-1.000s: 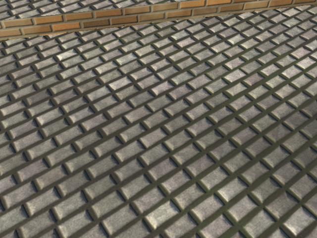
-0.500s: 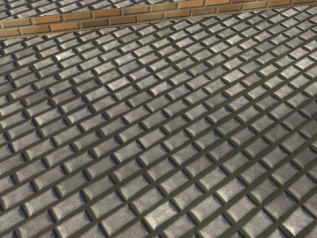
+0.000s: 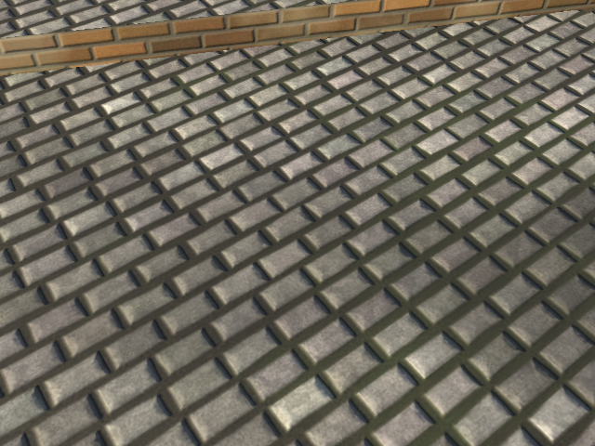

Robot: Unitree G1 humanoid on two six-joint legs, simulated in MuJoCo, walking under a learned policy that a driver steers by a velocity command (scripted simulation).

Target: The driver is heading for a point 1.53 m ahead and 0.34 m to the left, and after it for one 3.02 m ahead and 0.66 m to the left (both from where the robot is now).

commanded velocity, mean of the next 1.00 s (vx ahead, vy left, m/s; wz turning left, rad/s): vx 0.15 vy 0.00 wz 0.09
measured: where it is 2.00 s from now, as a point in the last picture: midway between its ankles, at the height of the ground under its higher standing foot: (224, 367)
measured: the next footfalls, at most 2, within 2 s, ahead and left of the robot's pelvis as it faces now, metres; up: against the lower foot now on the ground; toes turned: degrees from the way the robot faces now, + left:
left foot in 1.40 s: +0.51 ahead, +0.23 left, -0.17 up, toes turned +25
right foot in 1.82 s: +0.87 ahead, +0.16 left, -0.17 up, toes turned +22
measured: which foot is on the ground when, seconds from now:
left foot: down 0.00-0.76, up 0.78-1.00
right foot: down 0.00-1.00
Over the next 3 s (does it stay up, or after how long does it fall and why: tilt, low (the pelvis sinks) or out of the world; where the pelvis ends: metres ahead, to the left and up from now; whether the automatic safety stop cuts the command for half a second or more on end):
stays up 1.32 0.25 -0.17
